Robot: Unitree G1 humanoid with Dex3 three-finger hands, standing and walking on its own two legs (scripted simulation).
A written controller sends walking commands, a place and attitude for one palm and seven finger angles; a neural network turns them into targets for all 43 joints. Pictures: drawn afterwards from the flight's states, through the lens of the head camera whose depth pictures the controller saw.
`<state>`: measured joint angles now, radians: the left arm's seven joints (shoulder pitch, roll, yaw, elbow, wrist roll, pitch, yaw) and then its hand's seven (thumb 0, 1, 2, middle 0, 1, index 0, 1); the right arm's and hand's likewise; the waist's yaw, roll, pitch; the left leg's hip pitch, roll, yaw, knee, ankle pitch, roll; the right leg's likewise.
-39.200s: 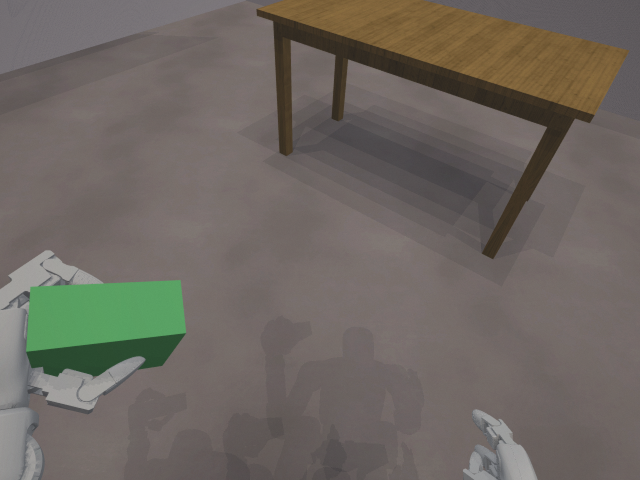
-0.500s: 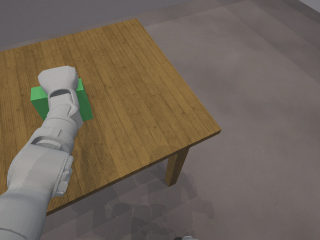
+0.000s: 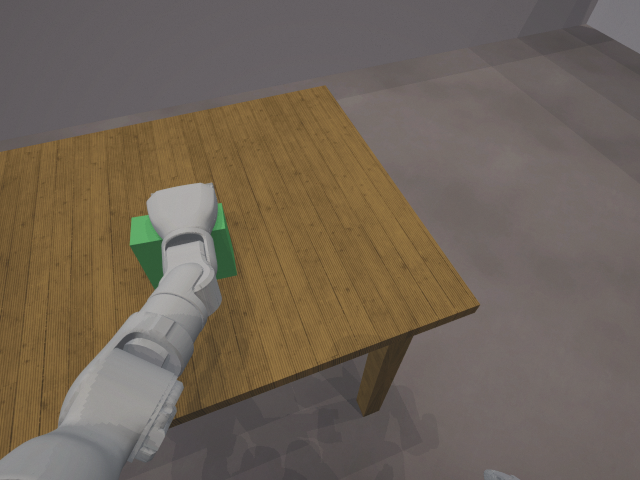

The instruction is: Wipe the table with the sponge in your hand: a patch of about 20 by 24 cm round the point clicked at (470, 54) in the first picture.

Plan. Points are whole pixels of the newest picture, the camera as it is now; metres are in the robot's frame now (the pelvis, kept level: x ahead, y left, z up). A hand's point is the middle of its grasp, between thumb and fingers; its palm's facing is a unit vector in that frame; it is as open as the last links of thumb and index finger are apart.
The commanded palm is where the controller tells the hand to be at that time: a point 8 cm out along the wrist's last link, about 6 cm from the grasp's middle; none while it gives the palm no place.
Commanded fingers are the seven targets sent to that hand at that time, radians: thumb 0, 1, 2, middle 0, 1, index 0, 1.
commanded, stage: wipe back along the third lane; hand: left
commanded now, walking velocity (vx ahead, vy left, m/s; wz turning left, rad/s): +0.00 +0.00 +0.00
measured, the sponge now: (190, 256) +0.42 +0.22 -0.01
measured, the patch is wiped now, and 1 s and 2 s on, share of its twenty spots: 0.95 0.95 0.95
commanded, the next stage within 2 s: slide back across to the middle lane in 1.72 s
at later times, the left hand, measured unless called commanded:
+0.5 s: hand (201, 272) +0.37 +0.18 +0.04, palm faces -0.03 -0.02 -1.00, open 9.7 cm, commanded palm +0.33 +0.16 +0.06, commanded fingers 0.00 0.10 1.30 -1.20 -1.60 -1.20 -1.60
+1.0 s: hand (207, 298) +0.33 +0.16 +0.04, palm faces -0.01 -0.03 -1.00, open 9.7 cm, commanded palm +0.28 +0.15 +0.06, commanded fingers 0.00 0.10 1.30 -1.20 -1.60 -1.20 -1.60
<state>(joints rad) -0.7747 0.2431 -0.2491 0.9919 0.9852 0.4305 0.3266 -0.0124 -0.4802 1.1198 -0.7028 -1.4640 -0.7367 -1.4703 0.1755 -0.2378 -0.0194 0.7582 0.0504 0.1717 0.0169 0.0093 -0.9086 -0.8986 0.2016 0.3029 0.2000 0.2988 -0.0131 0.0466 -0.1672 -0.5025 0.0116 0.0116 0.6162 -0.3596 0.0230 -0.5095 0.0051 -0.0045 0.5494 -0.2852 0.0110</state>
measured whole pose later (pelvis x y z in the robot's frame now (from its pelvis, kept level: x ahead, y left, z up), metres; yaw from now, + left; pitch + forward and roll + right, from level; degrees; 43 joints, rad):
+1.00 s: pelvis -0.01 -0.02 +0.01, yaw +0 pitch +6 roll +0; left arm -0.35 0.20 -0.36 0.50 1.00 0.55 0.27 0.01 -0.48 1.12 -0.70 -1.47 -0.74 -1.47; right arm 0.10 -0.26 0.01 0.67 0.09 0.21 0.01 0.01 -0.91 -0.90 0.20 0.30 0.20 0.30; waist 0.04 0.06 -0.13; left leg -0.33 0.02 0.01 0.55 -0.33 -0.01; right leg -0.36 0.01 -0.01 0.55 -0.29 -0.02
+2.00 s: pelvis -0.02 -0.03 +0.00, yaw +0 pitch +5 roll +0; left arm -0.27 0.21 -0.36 0.38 1.00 0.54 0.24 0.01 -0.48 1.10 -0.72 -1.45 -0.76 -1.43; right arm 0.08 -0.25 0.02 0.65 0.09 0.21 0.01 0.01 -0.91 -0.90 0.20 0.30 0.20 0.30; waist 0.06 0.07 -0.12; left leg -0.32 0.02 0.01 0.57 -0.33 -0.01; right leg -0.37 0.01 -0.01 0.59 -0.30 -0.03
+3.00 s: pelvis -0.02 -0.03 +0.00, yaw +1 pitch +7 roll +0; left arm -0.29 0.36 -0.16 0.45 1.01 0.34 0.15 -0.01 -0.51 1.10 -0.76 -1.40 -0.80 -1.39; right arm 0.13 -0.27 0.01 0.67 0.08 0.11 -0.05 0.01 -0.91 -0.90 0.20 0.30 0.20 0.30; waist 0.06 0.07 -0.09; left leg -0.37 0.02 -0.01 0.57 -0.32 -0.01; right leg -0.40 0.01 -0.02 0.56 -0.28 -0.02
